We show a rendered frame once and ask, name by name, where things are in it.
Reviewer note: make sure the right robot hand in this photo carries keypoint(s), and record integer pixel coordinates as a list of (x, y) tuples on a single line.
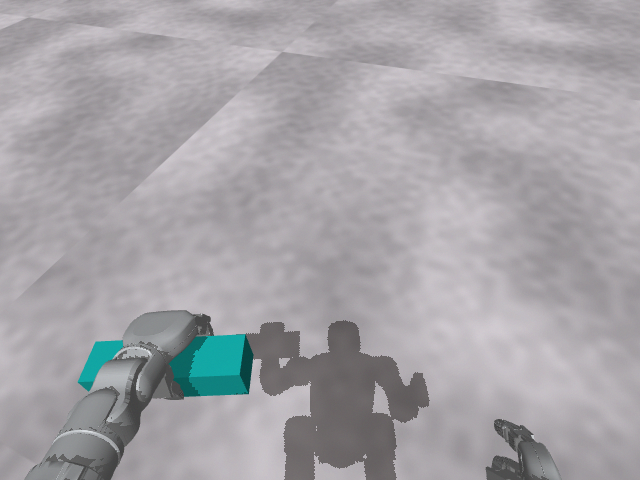
[(535, 461)]

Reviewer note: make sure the carton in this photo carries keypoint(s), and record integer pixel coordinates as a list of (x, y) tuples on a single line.
[(208, 366)]

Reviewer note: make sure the left robot arm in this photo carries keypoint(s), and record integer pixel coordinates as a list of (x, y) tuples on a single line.
[(99, 426)]

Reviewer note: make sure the left robot hand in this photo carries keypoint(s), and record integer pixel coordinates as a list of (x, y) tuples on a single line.
[(169, 332)]

